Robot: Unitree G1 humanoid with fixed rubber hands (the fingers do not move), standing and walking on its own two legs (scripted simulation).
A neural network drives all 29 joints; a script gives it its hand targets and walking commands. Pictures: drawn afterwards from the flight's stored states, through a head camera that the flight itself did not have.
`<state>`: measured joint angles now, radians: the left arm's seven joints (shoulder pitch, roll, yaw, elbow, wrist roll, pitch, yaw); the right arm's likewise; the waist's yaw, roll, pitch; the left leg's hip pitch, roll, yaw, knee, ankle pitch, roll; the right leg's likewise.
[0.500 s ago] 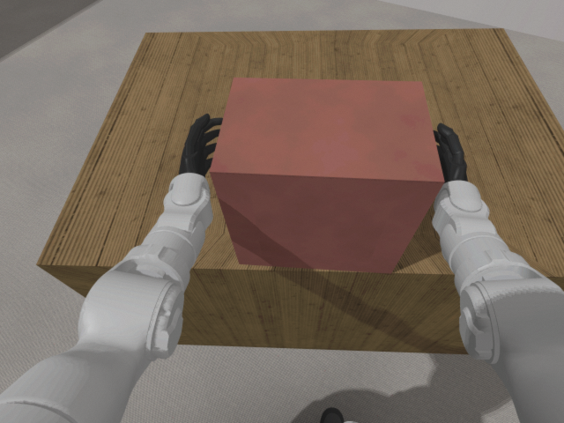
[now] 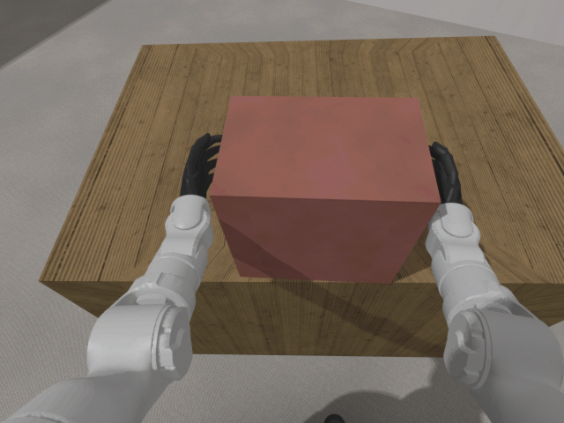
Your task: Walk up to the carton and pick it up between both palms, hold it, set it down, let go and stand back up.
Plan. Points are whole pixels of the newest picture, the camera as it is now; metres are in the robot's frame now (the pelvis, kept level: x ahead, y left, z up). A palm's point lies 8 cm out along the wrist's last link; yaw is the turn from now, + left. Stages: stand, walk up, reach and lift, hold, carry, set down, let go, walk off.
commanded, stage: reach and lift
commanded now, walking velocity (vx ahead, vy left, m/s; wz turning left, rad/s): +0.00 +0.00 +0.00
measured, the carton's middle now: (317, 198) +0.45 -0.05 +0.00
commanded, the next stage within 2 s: none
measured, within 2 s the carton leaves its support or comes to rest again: leaves its support in 0.28 s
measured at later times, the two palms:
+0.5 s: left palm (190, 200) +0.40 +0.14 +0.07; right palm (447, 213) +0.38 -0.22 +0.06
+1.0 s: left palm (181, 186) +0.39 +0.14 +0.11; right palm (455, 203) +0.37 -0.22 +0.09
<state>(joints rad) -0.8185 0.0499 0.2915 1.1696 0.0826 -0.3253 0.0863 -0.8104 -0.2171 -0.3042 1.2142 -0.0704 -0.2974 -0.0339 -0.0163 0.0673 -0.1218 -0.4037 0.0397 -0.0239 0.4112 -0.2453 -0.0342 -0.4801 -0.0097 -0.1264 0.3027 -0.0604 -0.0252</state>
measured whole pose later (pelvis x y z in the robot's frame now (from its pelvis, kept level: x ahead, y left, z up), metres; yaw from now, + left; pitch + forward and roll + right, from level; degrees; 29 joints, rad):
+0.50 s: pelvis +0.00 +0.01 +0.01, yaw -1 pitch +10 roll -1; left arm -0.65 -0.02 0.25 0.93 0.16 -0.26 0.09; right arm -0.66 -0.20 -0.32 1.19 -0.10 -0.44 -0.04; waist -0.01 0.00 -0.10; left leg -0.29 0.04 -0.01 0.35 -0.23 -0.02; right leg -0.35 -0.01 -0.11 0.21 -0.02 -0.01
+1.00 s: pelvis -0.01 +0.00 +0.01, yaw -1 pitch +5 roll +0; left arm -0.70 0.02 0.27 0.83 0.13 -0.02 0.06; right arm -0.68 -0.18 -0.24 1.02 -0.02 -0.17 -0.06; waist 0.00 0.00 -0.07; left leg -0.18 0.04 0.01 0.29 -0.20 -0.02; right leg -0.28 0.00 -0.10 0.20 -0.01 -0.02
